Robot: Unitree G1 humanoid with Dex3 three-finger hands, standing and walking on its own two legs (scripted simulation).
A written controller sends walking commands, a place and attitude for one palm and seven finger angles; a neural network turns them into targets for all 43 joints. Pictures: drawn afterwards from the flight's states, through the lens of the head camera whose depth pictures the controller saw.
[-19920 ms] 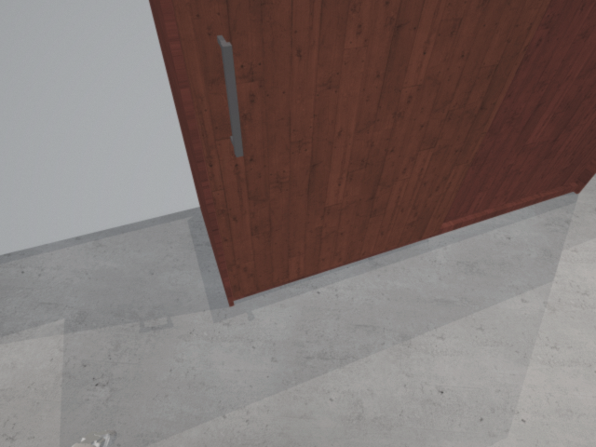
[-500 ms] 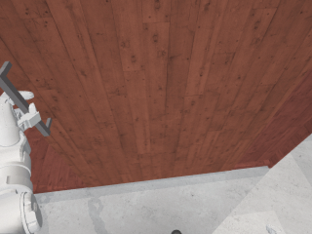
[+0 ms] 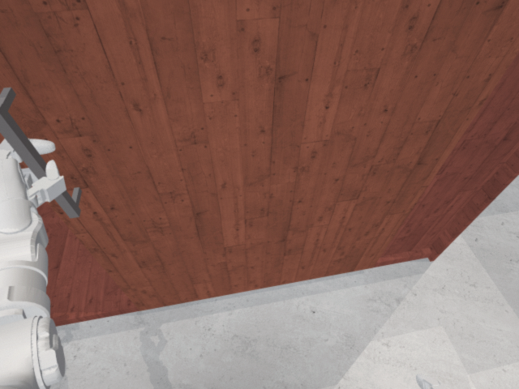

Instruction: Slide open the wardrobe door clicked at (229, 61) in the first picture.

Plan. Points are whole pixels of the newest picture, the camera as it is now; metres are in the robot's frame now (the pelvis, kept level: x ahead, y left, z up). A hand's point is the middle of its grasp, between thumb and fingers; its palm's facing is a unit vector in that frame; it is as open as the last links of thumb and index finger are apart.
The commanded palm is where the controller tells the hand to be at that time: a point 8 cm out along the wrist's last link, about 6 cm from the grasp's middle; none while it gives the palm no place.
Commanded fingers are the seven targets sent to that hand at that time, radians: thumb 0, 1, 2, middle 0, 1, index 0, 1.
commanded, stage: stop walking and hold the door there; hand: left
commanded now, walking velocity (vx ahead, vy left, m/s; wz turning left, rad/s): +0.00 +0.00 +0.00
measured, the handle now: (45, 161) +0.44 +0.37 +0.09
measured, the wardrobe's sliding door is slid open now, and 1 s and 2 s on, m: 0.62 0.62 0.62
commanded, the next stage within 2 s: loosen the grip on the handle in 1.98 s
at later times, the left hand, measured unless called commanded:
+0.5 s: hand (56, 180) +0.40 +0.33 +0.10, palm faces +0.49 -0.83 -0.27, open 5.6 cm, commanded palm +0.36 +0.35 +0.09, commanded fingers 0.00 0.90 0.90 -0.45 -1.40 -0.45 -1.40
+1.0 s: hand (47, 185) +0.39 +0.34 +0.10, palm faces +0.26 -0.94 -0.24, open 5.7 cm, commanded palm +0.36 +0.36 +0.09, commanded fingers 0.00 0.90 0.90 -0.45 -1.40 -0.45 -1.40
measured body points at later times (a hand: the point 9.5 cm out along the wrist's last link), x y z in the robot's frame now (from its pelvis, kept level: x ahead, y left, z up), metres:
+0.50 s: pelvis -0.01 +0.01 +0.00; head +0.02 +0.00 +0.45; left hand +0.37 +0.37 +0.12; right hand +0.06 -0.28 -0.11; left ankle +0.02 +0.12 -0.73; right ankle +0.00 -0.11 -0.73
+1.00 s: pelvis -0.06 +0.11 +0.00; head +0.01 +0.11 +0.45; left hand +0.37 +0.39 +0.11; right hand +0.07 -0.10 -0.13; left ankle +0.01 +0.16 -0.73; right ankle -0.10 +0.01 -0.68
